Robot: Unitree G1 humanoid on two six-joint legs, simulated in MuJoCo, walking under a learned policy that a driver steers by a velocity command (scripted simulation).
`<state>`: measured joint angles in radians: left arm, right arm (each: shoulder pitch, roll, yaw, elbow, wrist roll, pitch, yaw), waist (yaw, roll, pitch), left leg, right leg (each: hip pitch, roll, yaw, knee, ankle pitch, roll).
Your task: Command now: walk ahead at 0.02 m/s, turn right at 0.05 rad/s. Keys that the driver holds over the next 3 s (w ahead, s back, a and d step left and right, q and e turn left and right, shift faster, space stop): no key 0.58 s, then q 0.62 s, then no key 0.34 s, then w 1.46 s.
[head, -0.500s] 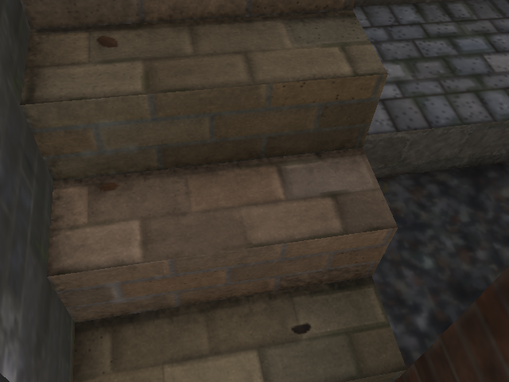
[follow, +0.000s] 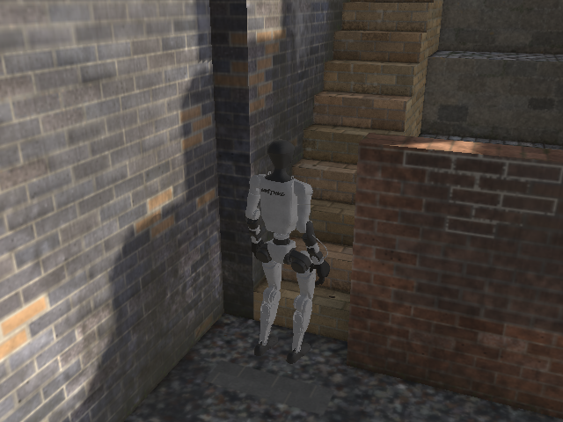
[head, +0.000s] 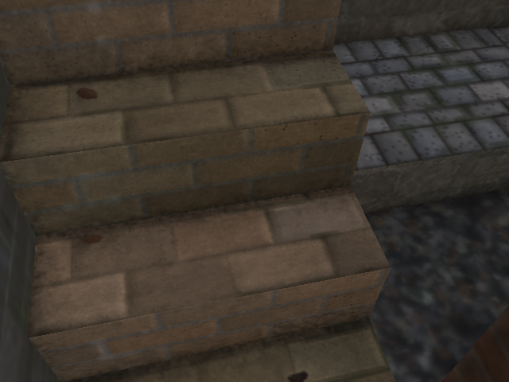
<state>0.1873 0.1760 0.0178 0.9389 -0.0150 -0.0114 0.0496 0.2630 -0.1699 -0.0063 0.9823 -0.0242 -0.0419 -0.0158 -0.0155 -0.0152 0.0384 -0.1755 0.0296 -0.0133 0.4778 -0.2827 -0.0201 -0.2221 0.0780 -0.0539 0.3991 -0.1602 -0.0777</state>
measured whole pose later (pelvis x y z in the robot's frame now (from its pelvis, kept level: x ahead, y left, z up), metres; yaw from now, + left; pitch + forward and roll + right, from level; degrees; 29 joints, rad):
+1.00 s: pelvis -0.02 +0.00 +0.00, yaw +10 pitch +1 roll -3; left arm -0.02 0.30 0.04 0.75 0.01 0.06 0.08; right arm 0.21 -0.26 -0.03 0.82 0.01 -0.01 -0.04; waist -0.05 0.01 0.07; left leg -0.44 0.11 0.00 1.02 -0.49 -0.15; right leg -0.27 0.04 -0.21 0.40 -0.15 -0.09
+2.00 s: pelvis -0.02 -0.03 +0.01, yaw +22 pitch +1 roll -1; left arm 0.12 0.23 0.01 0.97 -0.01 0.00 0.02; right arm 0.13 -0.25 0.01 0.93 -0.04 -0.10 -0.04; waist -0.01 0.03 -0.02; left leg -0.19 0.06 -0.13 0.34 -0.17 -0.08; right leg -0.10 0.05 0.03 0.28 -0.20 -0.02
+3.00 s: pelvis -0.01 +0.00 +0.01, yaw +21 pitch +0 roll +0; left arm 0.08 0.28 -0.02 1.11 -0.01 -0.03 0.03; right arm 0.12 -0.24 0.03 0.95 -0.01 -0.08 -0.04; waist 0.01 0.00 0.00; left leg -0.09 0.01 -0.07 0.26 -0.17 -0.04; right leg -0.03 -0.01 0.07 0.23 -0.20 0.02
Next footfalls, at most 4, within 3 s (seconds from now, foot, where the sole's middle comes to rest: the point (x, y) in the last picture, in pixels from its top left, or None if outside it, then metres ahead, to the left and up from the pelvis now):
1.08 left None -0.04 0.14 -0.78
1.54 right None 0.03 -0.13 -0.78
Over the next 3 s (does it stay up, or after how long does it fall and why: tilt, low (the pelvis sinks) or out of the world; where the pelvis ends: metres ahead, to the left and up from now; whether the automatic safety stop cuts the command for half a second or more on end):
stays up -0.01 0.00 0.01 its command is cut before an obstacle after 1.6 s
